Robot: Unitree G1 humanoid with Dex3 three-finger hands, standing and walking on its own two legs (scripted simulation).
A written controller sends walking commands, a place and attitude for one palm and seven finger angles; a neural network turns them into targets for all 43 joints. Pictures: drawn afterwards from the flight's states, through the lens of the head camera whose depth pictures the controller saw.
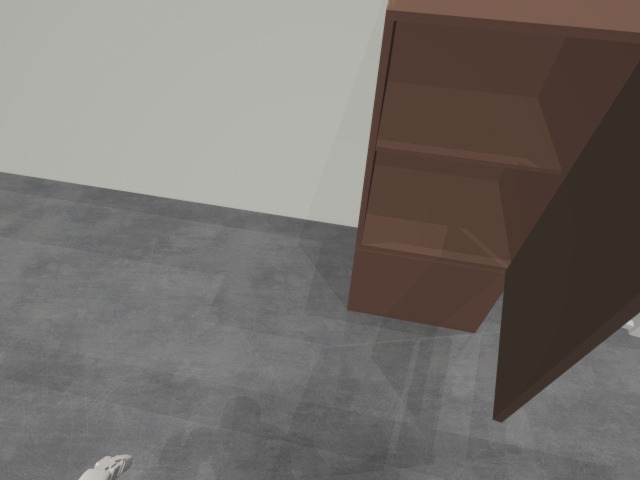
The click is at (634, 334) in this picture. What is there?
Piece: cupboard door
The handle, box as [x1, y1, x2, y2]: [622, 313, 639, 337]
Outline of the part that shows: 638,313 622,327 627,328 629,334 639,337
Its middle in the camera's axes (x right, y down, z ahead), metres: +0.43 +0.09 +0.51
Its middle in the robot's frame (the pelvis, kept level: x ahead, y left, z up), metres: +0.35 -0.41 +0.05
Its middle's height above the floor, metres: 0.81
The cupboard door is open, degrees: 80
